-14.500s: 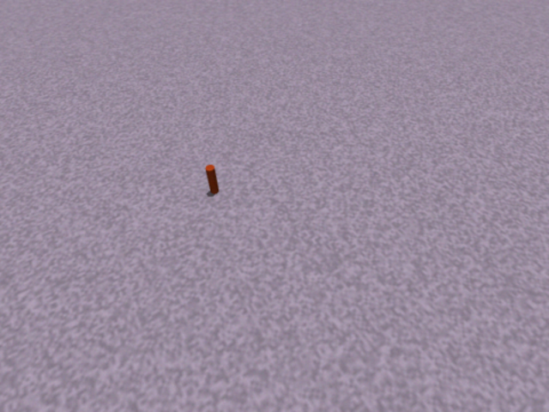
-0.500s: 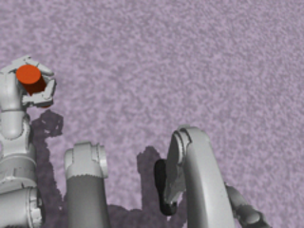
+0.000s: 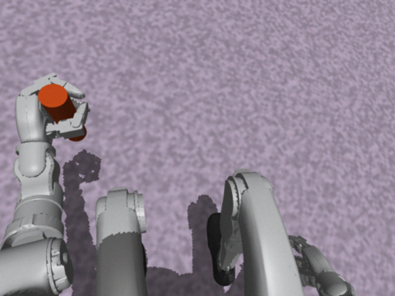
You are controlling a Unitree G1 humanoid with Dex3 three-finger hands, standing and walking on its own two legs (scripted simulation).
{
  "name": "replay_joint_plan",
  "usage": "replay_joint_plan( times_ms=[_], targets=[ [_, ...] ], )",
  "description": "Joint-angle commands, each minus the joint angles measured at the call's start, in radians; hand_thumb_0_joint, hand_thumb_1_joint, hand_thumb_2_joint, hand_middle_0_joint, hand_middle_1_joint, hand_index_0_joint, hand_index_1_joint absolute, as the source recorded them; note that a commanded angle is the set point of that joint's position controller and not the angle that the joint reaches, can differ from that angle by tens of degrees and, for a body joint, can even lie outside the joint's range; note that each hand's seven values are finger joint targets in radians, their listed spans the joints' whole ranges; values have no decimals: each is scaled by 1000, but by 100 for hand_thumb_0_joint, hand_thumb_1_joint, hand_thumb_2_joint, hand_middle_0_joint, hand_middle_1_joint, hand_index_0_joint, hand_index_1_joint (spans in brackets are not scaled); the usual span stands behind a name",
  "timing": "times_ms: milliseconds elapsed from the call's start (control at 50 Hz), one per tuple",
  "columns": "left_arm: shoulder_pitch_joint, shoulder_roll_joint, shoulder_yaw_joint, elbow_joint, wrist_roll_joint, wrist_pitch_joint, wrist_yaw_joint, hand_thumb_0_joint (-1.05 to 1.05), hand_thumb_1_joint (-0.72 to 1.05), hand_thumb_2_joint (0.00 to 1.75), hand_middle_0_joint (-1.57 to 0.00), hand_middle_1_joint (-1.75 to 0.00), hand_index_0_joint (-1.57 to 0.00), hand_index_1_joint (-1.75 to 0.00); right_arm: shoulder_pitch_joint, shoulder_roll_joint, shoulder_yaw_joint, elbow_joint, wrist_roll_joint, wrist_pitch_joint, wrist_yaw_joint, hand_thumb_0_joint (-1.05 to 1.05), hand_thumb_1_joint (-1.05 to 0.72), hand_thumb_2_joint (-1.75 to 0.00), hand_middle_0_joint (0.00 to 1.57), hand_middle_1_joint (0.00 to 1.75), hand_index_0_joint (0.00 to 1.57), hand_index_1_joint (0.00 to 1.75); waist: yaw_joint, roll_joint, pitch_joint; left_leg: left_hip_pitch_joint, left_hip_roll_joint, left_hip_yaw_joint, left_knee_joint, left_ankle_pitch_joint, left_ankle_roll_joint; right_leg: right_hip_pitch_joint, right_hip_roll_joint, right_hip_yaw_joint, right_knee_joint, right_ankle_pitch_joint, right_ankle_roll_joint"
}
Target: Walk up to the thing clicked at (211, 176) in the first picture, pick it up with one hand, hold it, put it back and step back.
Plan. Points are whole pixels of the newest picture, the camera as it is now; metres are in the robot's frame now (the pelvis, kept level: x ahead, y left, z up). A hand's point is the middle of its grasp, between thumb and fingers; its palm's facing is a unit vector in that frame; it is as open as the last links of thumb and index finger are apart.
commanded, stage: settle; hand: left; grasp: from the side
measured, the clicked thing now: (66, 117) +0.47 +0.22 -0.07
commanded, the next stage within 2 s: lift in 0.18 s
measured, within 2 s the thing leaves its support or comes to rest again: neither
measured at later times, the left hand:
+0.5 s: hand (68, 105) +0.46 +0.20 -0.02, palm faces +0.07 -1.00 -0.06, open 5.3 cm
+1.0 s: hand (35, 87) +0.43 +0.20 +0.10, palm faces +0.07 -1.00 -0.05, open 5.3 cm
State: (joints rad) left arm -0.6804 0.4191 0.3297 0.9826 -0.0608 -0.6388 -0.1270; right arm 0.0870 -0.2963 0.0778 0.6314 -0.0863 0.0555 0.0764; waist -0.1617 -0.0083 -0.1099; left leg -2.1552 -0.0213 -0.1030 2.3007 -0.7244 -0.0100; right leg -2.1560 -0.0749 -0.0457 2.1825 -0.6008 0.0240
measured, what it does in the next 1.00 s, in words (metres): rises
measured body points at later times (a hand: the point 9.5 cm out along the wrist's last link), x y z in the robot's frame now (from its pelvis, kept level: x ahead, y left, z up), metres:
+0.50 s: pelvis +0.00 +0.00 +0.01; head +0.20 +0.05 +0.41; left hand +0.45 +0.25 -0.01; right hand +0.11 -0.27 -0.11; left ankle +0.07 +0.12 -0.34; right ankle +0.12 -0.14 -0.34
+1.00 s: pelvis +0.01 +0.00 +0.11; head +0.19 +0.03 +0.52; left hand +0.42 +0.25 +0.11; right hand +0.17 -0.26 -0.01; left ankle +0.07 +0.12 -0.34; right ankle +0.12 -0.14 -0.34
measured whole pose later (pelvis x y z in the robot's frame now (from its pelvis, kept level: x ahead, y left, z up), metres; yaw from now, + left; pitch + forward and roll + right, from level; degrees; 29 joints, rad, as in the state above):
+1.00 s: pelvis +0.01 +0.00 +0.11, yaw +2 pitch +33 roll -3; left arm -0.45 0.31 0.25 0.60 -0.15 -0.44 -0.14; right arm 0.12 -0.28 0.00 0.59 0.02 0.01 0.01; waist -0.08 0.02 -0.19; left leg -1.83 -0.01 -0.06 1.96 -0.70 0.00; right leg -1.85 -0.07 -0.03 1.88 -0.60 0.02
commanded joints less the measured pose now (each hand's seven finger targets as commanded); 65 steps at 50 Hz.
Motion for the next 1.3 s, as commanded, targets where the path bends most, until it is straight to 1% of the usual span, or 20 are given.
replay_joint_plan(
  times_ms=[0, 60, 120, 300, 320, 480, 540, 620, 700, 720, 760, 840, 860, 940, 1020, 1100, 1120, 1180, 1220, 1280],
  targets=[
    [-359, 189, 27, -213, -16, -84, -1, 0, 60, 135, -141, -143, -139, -146, 133, -214, -80, -50, -1, -22, -16, 0, -90, -90, 20, 30, 20, 30, -14, 194, -682, 403, -12, 63, -315, 145, 31, 425, 43, -34, -203, 120, -59],
    [-342, 149, 14, -171, -13, -80, -1, 0, 63, 135, -140, -142, -138, -145, 141, -210, -77, -45, 0, -21, -15, 0, -90, -90, 20, 30, 20, 30, -19, 204, -663, 435, -13, 57, -333, 177, 24, 410, 37, -39, -198, 146, -62],
    [-377, 191, 43, -200, -5, -86, 8, 0, 59, 136, -140, -143, -138, -146, 153, -213, -83, -38, -1, -20, -16, 0, -90, -90, 20, 30, 20, 30, -9, 221, -676, 463, -11, 53, -339, 184, 22, 394, 39, -38, -197, 145, -65],
    [-368, 161, 37, -154, -2, -91, 14, 0, 58, 127, -141, -145, -142, -145, 153, -207, -85, -44, 0, -21, -11, 0, -94, -91, 20, 30, 20, 30, -12, 194, -670, 445, -17, 52, -366, 136, 26, 407, 34, -37, -214, 109, -61],
    [-395, 194, 55, -208, -5, -96, 13, 0, 57, 128, -141, -145, -141, -145, 162, -208, -87, -39, 1, -20, -12, 0, -94, -91, 20, 30, 20, 30, 1, 202, -705, 465, -16, 55, -368, 152, 24, 424, 35, -34, -208, 118, -63],
    [-344, 159, 28, -253, -46, -59, -43, 0, 59, 128, -141, -144, -141, -144, 168, -199, -104, -54, 27, -32, -25, 0, -93, -91, 20, 30, 20, 30, -1, 157, -730, 446, -20, 81, -389, 125, 38, 493, 37, -15, -270, 96, -58],
    [-320, 183, 46, -316, -59, -44, -53, 0, 61, 128, -139, -144, -140, -144, 169, -204, -110, -64, 39, -35, -32, 0, -93, -90, 20, 30, 20, 30, 27, 170, -768, 501, -18, 76, -417, 149, 33, 510, 34, -14, -280, 111, -62],
    [-244, 110, -4, -323, -78, -3, -58, 0, 60, 129, -139, -144, -140, -144, 150, -194, -115, -92, 57, -44, -42, 0, -93, -90, 20, 30, 20, 30, 17, 136, -697, 484, -17, 71, -458, 110, 39, 520, 34, -11, -332, 83, -61],
    [-283, 160, 13, -480, -82, 7, -49, 0, 56, 129, -139, -144, -139, -144, 151, -185, -125, -94, 66, -52, -54, 0, -92, -90, 20, 30, 20, 30, 43, 162, -734, 548, -13, 73, -498, 99, 39, 556, 36, 3, -376, 71, -63],
    [-239, 115, -16, -454, -85, 19, -52, 0, 55, 130, -138, -145, -139, -144, 145, -180, -125, -99, 68, -54, -55, 0, -92, -90, 20, 30, 20, 30, 33, 166, -697, 556, -12, 69, -516, 85, 38, 552, 33, 2, -389, 63, -62],
    [-166, 96, -3, -418, -96, 42, -47, 0, 59, 131, -138, -144, -139, -144, 141, -184, -128, -105, 76, -61, -60, 0, -91, -90, 20, 30, 20, 30, 42, 124, -690, 579, -9, 58, -536, 95, 37, 562, 35, -1, -408, 74, -61],
    [-172, 115, -17, -612, -98, 66, -33, 0, 58, 130, -137, -144, -138, -143, 148, -174, -136, -123, 85, -66, -69, 0, -91, -90, 20, 30, 20, 30, 65, 167, -746, 676, -7, 61, -593, 151, 33, 648, 31, 8, -457, 115, -64],
    [-114, 71, -33, -574, -104, 84, -28, 0, 59, 129, -136, -143, -137, -142, 143, -170, -137, -126, 92, -67, -71, 0, -91, -90, 20, 30, 20, 30, 63, 152, -717, 700, -4, 50, -619, 150, 30, 644, 31, 6, -473, 116, -64],
    [-43, 44, -52, -636, -115, 128, -6, 0, 58, 129, -134, -142, -136, -141, 130, -155, -142, -132, 105, -77, -83, 0, -90, -90, 20, 30, 20, 30, 65, 99, -686, 718, -3, 57, -662, 142, 37, 733, 34, 16, -552, 109, -57],
    [-42, 71, -63, -809, -110, 166, 19, 0, 56, 128, -133, -141, -134, -140, 139, -145, -149, -136, 117, -77, -98, 0, -90, -90, 20, 30, 20, 30, 86, 142, -716, 862, 4, 46, -738, 193, 27, 798, 37, 18, -614, 147, -62],
    [131, 0, -80, -773, -133, 227, 42, 0, 57, 129, -133, -142, -134, -141, 126, -122, -139, -138, 130, -87, -107, 0, -89, -90, 20, 30, 20, 30, 87, 64, -651, 885, 6, 48, -797, 235, 31, 918, 44, 14, -698, 187, -51],
    [117, 30, -61, -824, -129, 232, 51, 0, 59, 129, -134, -143, -136, -141, 124, -120, -142, -143, 131, -86, -111, 0, -89, -89, 20, 30, 20, 30, 96, 62, -653, 905, 6, 50, -820, 237, 33, 952, 44, 16, -727, 190, -49],
    [117, 22, -101, -905, -121, 247, 63, 0, 58, 128, -134, -143, -136, -141, 131, -109, -141, -135, 134, -94, -118, 0, -89, -89, 20, 30, 20, 30, 85, 88, -620, 996, 11, 43, -886, 243, 29, 1000, 48, 16, -790, 199, -48],
    [219, -20, -108, -791, -127, 267, 66, 0, 59, 130, -135, -144, -137, -143, 119, -101, -134, -132, 139, -102, -120, 0, -89, -89, 20, 30, 20, 30, 84, 40, -530, 988, 15, 40, -920, 235, 31, 1019, 52, 13, -828, 196, -44],
    [164, -6, -123, -864, -131, 257, 60, 0, 56, 128, -134, -143, -136, -141, 127, -100, -134, -127, 138, -113, -124, 0, -89, -89, 20, 30, 20, 30, 90, 71, -543, 1091, 20, 35, -978, 278, 25, 1079, 55, 13, -879, 234, -46]
  ],
)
